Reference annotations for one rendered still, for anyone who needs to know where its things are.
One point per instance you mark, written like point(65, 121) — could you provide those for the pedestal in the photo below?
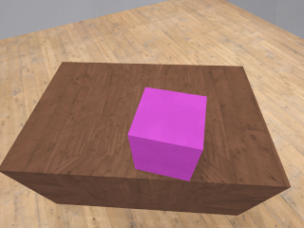
point(74, 147)

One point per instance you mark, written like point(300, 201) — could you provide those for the carton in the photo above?
point(167, 133)

